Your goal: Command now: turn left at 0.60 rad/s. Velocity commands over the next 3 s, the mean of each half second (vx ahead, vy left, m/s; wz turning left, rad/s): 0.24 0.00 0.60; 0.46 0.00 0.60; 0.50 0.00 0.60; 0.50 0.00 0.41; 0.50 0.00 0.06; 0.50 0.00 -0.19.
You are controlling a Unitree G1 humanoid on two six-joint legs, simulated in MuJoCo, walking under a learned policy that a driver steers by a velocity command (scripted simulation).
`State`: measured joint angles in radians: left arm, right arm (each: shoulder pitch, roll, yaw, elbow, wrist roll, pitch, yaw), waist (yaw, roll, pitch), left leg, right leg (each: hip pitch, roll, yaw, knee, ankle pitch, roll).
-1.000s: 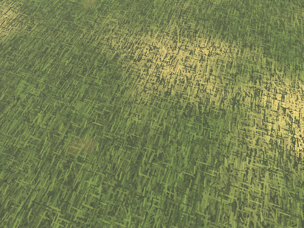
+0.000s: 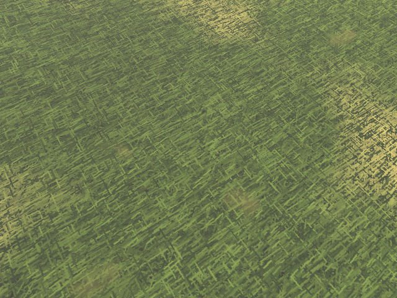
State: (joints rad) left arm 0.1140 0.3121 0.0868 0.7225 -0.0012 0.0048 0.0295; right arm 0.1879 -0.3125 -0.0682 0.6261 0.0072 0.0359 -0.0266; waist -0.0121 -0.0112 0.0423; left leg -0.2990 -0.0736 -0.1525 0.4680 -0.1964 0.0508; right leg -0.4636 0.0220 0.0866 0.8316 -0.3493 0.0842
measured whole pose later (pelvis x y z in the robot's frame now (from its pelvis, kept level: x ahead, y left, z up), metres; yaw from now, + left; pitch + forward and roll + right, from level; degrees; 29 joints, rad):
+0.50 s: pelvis +0.08 +0.01 +0.00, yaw +18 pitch +2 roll -1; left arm 0.35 0.28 0.07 0.76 0.00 -0.06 0.01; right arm 0.19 -0.31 -0.08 0.61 0.02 0.00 0.03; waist 0.07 0.03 0.00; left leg -0.64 0.08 -0.04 0.86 -0.15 -0.05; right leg 0.01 -0.04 -0.12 0.27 -0.30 0.02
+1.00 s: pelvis +0.29 +0.17 +0.00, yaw +35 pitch +2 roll -1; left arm 0.04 0.30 0.04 0.66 0.01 -0.10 -0.02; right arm 0.38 -0.29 -0.05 0.71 0.02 -0.05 -0.01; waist -0.07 -0.05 0.04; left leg -0.08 -0.10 -0.15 0.33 -0.28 0.09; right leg -0.67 -0.05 0.09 0.61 0.08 0.05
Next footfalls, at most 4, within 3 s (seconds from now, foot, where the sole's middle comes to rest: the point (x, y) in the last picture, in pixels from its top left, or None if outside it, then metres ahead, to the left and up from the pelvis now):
0.14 right None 0.06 -0.14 -0.78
0.62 left None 0.21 0.22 -0.78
1.14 right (127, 255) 0.59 0.23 -0.78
1.66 left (10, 261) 0.57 0.61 -0.78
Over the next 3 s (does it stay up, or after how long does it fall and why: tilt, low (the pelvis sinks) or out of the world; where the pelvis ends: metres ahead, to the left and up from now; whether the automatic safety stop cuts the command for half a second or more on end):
stays up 0.89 1.09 0.00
